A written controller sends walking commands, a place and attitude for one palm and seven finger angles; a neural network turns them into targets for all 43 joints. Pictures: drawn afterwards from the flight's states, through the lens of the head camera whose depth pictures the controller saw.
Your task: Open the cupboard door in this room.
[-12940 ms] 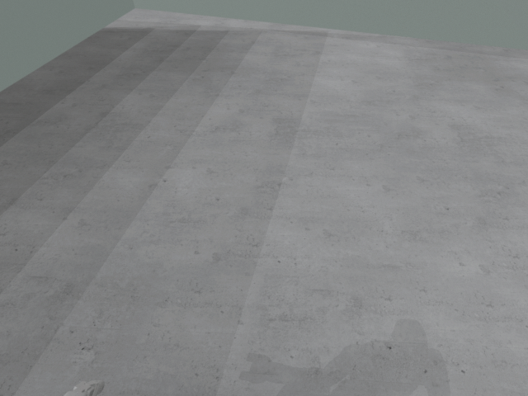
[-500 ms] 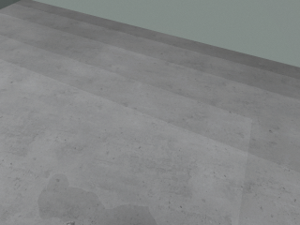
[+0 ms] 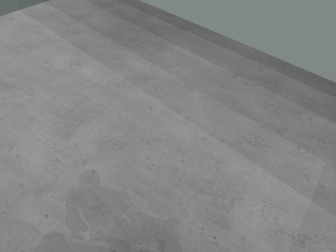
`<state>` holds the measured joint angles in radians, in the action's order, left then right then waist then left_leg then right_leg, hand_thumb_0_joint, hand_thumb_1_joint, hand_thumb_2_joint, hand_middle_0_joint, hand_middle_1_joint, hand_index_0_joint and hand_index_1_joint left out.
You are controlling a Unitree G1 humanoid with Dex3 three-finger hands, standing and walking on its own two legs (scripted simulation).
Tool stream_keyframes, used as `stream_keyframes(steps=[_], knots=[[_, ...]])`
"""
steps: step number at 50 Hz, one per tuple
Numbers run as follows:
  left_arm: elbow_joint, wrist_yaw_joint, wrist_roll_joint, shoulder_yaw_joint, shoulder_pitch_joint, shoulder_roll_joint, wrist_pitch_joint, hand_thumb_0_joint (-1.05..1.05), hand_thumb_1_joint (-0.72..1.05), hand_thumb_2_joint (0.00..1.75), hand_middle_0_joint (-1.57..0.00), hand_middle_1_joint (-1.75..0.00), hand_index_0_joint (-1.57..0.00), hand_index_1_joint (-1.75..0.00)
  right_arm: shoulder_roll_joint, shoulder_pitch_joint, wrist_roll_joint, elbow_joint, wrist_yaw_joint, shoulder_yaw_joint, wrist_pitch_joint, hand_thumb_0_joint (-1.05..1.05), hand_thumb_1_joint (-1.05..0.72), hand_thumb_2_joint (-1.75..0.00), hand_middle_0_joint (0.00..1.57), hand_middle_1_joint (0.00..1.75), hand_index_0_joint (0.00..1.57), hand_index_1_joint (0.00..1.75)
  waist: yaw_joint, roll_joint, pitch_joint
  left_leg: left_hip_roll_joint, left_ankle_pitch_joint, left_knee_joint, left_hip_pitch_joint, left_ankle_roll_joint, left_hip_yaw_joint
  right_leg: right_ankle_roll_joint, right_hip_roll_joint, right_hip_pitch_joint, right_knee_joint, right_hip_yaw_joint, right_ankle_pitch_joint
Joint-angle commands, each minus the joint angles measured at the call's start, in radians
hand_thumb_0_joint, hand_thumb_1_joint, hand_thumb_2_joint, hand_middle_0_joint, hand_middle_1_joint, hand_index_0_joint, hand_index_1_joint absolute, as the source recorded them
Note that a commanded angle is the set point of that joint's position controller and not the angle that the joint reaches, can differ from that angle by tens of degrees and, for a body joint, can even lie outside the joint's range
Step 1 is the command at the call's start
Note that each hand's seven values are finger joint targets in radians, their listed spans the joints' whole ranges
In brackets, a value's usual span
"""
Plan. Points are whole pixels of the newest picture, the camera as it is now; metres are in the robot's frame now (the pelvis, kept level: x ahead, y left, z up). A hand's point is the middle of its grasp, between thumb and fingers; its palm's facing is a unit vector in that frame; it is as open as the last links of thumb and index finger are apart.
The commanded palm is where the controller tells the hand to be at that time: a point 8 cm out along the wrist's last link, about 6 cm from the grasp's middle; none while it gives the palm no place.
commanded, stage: turn or walk to find it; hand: left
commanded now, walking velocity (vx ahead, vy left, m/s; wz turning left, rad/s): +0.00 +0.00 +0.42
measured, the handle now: out of the picture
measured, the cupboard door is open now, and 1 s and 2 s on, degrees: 0 0 0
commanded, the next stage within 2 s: none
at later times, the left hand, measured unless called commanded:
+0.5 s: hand out of the picture +0.04 +0.19 -0.14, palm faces +0.20 -0.94 -0.29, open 7.4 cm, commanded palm none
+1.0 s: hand out of the picture -0.12 +0.20 -0.18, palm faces +0.46 -0.85 -0.25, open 7.4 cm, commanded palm none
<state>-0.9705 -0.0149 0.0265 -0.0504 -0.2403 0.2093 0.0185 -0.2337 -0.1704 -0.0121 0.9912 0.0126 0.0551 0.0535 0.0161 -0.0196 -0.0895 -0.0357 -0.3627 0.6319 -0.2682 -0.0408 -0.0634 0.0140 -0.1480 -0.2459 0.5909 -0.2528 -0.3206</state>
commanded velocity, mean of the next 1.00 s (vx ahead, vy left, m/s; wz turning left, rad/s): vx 0.00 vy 0.00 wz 0.42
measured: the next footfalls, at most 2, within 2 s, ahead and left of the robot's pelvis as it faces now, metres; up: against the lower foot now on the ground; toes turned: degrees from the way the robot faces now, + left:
left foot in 0.02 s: +0.03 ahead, +0.13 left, +0.00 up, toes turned +5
right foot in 0.44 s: +0.04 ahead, -0.12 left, +0.00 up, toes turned +5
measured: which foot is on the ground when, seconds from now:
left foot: up 0.00-0.00, down 0.02-0.44, up 0.46-0.88, down 0.90-1.00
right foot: down 0.00-0.02, up 0.04-0.42, down 0.44-0.90, up 0.92-1.00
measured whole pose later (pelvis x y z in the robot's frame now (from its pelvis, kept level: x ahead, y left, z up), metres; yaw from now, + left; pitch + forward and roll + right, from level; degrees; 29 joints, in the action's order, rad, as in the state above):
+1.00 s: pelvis -0.05 -0.01 +0.00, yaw +25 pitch +0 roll +0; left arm -1.01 -0.02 0.02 -0.07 -0.23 0.26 0.07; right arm -0.20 -0.14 -0.02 0.96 0.00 0.04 0.02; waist 0.03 -0.05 -0.09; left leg -0.01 -0.32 0.57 -0.25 0.02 -0.05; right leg 0.05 -0.12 -0.40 0.95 -0.13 -0.51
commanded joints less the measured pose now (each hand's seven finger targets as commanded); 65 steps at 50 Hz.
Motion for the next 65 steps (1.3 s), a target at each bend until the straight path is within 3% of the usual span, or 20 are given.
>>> stream_keyframes(steps=[1, 3, 8, 13, 20, 21, 22, 23, 28, 39, 43, 44, 45, 46, 47, 51, 58, 62, 63, 65], knots=[[0.104, -0.006, -0.016, -0.021, -0.001, 0.093, 0.004, 0.0, 0.9, 0.9, -0.2, -0.3, -0.2, -0.3, -0.24, -0.123, -0.007, -0.062, -0.01, 0.051, -0.043, 0.0, -0.9, -0.9, 0.2, 0.3, 0.2, 0.3, -0.064, 0.334, 0.146, -0.362, 0.673, -0.308, 0.276, 0.192, 0.418, 0.059, 0.019, -0.295, 0.314, 0.082, -0.307], [0.103, -0.012, -0.01, -0.023, 0.087, 0.104, 0.02, 0.0, 0.9, 0.9, -0.2, -0.3, -0.2, -0.3, -0.217, -0.113, -0.01, -0.046, -0.029, 0.047, -0.04, 0.0, -0.9, -0.9, 0.2, 0.3, 0.2, 0.3, -0.073, 0.285, 0.126, -0.326, 0.571, -0.302, 0.18, 0.234, 0.38, 0.049, 0.022, -0.307, 0.481, 0.207, -0.275], [0.057, 0.004, -0.013, -0.025, 0.042, 0.106, 0.01, 0.0, 0.9, 0.9, -0.2, -0.3, -0.2, -0.3, -0.16, -0.024, -0.006, -0.074, -0.035, 0.028, -0.052, 0.0, -0.9, -0.9, 0.2, 0.3, 0.2, 0.3, -0.027, 0.157, 0.112, -0.208, 0.654, -0.279, 0.175, 0.2, 0.237, 0.064, 0.042, -0.271, 0.473, 0.218, -0.11], [0.085, 0.0, -0.015, -0.021, 0.087, 0.096, 0.014, 0.0, 0.9, 0.9, -0.2, -0.3, -0.2, -0.3, -0.168, -0.049, -0.011, -0.076, -0.03, 0.039, -0.043, 0.0, -0.9, -0.9, 0.2, 0.3, 0.2, 0.3, -0.048, 0.153, 0.098, -0.208, 0.567, -0.285, 0.157, 0.217, 0.303, 0.068, 0.067, -0.232, 0.345, 0.218, -0.135], [0.074, -0.007, -0.019, -0.024, -0.035, 0.099, -0.007, 0.0, 0.9, 0.9, -0.2, -0.3, -0.2, -0.3, -0.16, 0.008, -0.009, -0.109, -0.021, 0.051, -0.029, 0.0, -0.9, -0.9, 0.2, 0.3, 0.2, 0.3, 0.013, 0.148, 0.133, -0.132, 0.416, -0.184, -0.023, 0.158, 0.34, 0.048, 0.107, 0.086, -0.11, 0.183, 0.073], [0.068, -0.011, -0.012, -0.031, -0.069, 0.136, -0.018, 0.0, 0.9, 0.9, -0.2, -0.3, -0.2, -0.3, -0.128, 0.002, -0.002, -0.115, -0.017, 0.048, -0.03, 0.0, -0.9, -0.9, 0.2, 0.3, 0.2, 0.3, 0.026, 0.045, 0.147, -0.07, 0.288, -0.1, -0.108, 0.107, 0.295, 0.032, 0.039, 0.193, -0.226, 0.243, 0.127], [0.074, -0.019, 0.003, -0.047, -0.08, 0.222, -0.027, 0.0, 0.9, 0.9, -0.2, -0.3, -0.2, -0.3, -0.061, -0.016, 0.005, -0.137, -0.011, 0.037, -0.032, 0.0, -0.9, -0.9, 0.2, 0.3, 0.2, 0.3, 0.026, -0.221, 0.144, 0.068, 0.01, 0.095, -0.278, 0.035, 0.143, -0.055, -0.202, 0.268, -0.293, 0.499, 0.173], [0.094, -0.02, -0.002, -0.053, -0.061, 0.25, -0.024, 0.0, 0.9, 0.9, -0.2, -0.3, -0.2, -0.3, -0.083, 0.013, -0.003, -0.15, -0.014, 0.045, -0.019, 0.0, -0.9, -0.9, 0.2, 0.3, 0.2, 0.3, 0.04, -0.254, 0.11, 0.082, -0.215, 0.312, -0.283, 0.019, 0.13, -0.161, -0.345, 0.129, -0.339, 0.581, 0.193], [0.128, -0.019, -0.005, -0.028, 0.088, 0.134, -0.032, 0.0, 0.9, 0.9, -0.2, -0.3, -0.2, -0.3, -0.075, -0.055, -0.01, -0.075, 0.005, 0.048, 0.003, 0.0, -0.9, -0.9, 0.2, 0.3, 0.2, 0.3, -0.042, -0.125, 0.045, 0.019, -0.005, 0.593, -0.271, -0.002, 0.125, -0.115, -0.159, 0.023, -0.294, 0.288, 0.243], [0.047, -0.017, 0.007, -0.049, -0.06, 0.208, -0.024, 0.0, 0.9, 0.9, -0.2, -0.3, -0.2, -0.3, -0.044, 0.05, 0.005, -0.085, -0.002, 0.013, -0.015, 0.0, -0.9, -0.9, 0.2, 0.3, 0.2, 0.3, 0.041, -0.182, 0.115, 0.007, -0.124, 0.152, -0.147, -0.011, 0.008, -0.165, -0.22, 0.197, -0.195, 0.22, 0.534], [0.034, -0.014, -0.006, -0.051, -0.024, 0.199, -0.012, 0.0, 0.9, 0.9, -0.2, -0.3, -0.2, -0.3, -0.063, -0.031, 0.003, -0.066, -0.006, 0.013, -0.031, 0.0, -0.9, -0.9, 0.2, 0.3, 0.2, 0.3, -0.014, -0.129, 0.147, 0.004, 0.108, -0.174, 0.072, 0.011, -0.022, -0.078, -0.191, 0.099, -0.065, 0.139, 0.433], [0.048, -0.011, -0.014, -0.048, -0.036, 0.166, -0.004, 0.0, 0.9, 0.9, -0.2, -0.3, -0.2, -0.3, -0.122, -0.062, -0.001, -0.062, -0.005, 0.025, -0.043, 0.0, -0.9, -0.9, 0.2, 0.3, 0.2, 0.3, -0.035, 0.022, 0.171, -0.085, 0.25, -0.269, 0.211, 0.047, 0.096, -0.023, -0.134, -0.043, 0.07, 0.095, 0.275], [0.083, -0.004, -0.018, -0.031, -0.026, 0.103, 0.001, 0.0, 0.9, 0.9, -0.2, -0.3, -0.2, -0.3, -0.216, -0.094, -0.009, -0.068, -0.009, 0.046, -0.046, 0.0, -0.9, -0.9, 0.2, 0.3, 0.2, 0.3, -0.052, 0.3, 0.153, -0.319, 0.566, -0.294, 0.298, 0.161, 0.391, 0.052, -0.002, -0.281, 0.251, 0.052, -0.183], [0.108, -0.008, -0.008, -0.018, 0.048, 0.1, 0.01, 0.0, 0.9, 0.9, -0.2, -0.3, -0.2, -0.3, -0.244, -0.139, -0.008, -0.052, -0.018, 0.052, -0.037, 0.0, -0.9, -0.9, 0.2, 0.3, 0.2, 0.3, -0.085, 0.258, 0.128, -0.386, 0.675, -0.303, 0.23, 0.238, 0.412, 0.05, 0.022, -0.292, 0.394, 0.13, -0.322], [0.101, -0.014, -0.009, -0.022, 0.078, 0.09, 0.02, 0.0, 0.9, 0.9, -0.2, -0.3, -0.2, -0.3, -0.225, -0.131, -0.011, -0.04, -0.03, 0.048, -0.042, 0.0, -0.9, -0.9, 0.2, 0.3, 0.2, 0.3, -0.078, 0.308, 0.132, -0.337, 0.676, -0.299, 0.204, 0.228, 0.396, 0.053, 0.025, -0.308, 0.462, 0.201, -0.293], [0.058, 0.004, -0.012, -0.027, 0.039, 0.109, 0.014, 0.0, 0.9, 0.9, -0.2, -0.3, -0.2, -0.3, -0.159, -0.001, -0.008, -0.08, -0.035, 0.027, -0.048, 0.0, -0.9, -0.9, 0.2, 0.3, 0.2, 0.3, -0.022, 0.171, 0.103, -0.208, 0.627, -0.278, 0.154, 0.197, 0.239, 0.061, 0.039, -0.278, 0.506, 0.216, -0.118], [0.091, 0.001, -0.016, -0.018, 0.074, 0.089, 0.009, 0.0, 0.9, 0.9, -0.2, -0.3, -0.2, -0.3, -0.172, -0.025, -0.014, -0.085, -0.027, 0.043, -0.038, 0.0, -0.9, -0.9, 0.2, 0.3, 0.2, 0.3, -0.044, 0.172, 0.107, -0.195, 0.588, -0.259, 0.145, 0.212, 0.3, 0.063, 0.082, -0.182, 0.239, 0.199, -0.143], [0.074, -0.003, -0.02, -0.021, -0.026, 0.096, -0.009, 0.0, 0.9, 0.9, -0.2, -0.3, -0.2, -0.3, -0.171, 0.015, -0.009, -0.105, -0.023, 0.05, -0.031, 0.0, -0.9, -0.9, 0.2, 0.3, 0.2, 0.3, 0.005, 0.168, 0.141, -0.146, 0.535, -0.175, 0.047, 0.166, 0.323, 0.053, 0.112, 0.031, -0.072, 0.173, 0.041], [0.068, -0.006, -0.016, -0.026, -0.064, 0.123, -0.018, 0.0, 0.9, 0.9, -0.2, -0.3, -0.2, -0.3, -0.152, 0.015, -0.003, -0.111, -0.02, 0.05, -0.032, 0.0, -0.9, -0.9, 0.2, 0.3, 0.2, 0.3, 0.022, 0.109, 0.151, -0.1, 0.427, -0.118, -0.016, 0.123, 0.299, 0.046, 0.082, 0.134, -0.2, 0.196, 0.141], [0.078, -0.016, 0.004, -0.05, -0.085, 0.26, -0.029, 0.0, 0.9, 0.9, -0.2, -0.3, -0.2, -0.3, -0.058, 0.021, 0.003, -0.155, -0.012, 0.036, -0.032, 0.0, -0.9, -0.9, 0.2, 0.3, 0.2, 0.3, 0.041, -0.272, 0.124, 0.101, -0.21, 0.238, -0.289, 0.017, 0.101, -0.128, -0.311, 0.224, -0.295, 0.555, 0.332]])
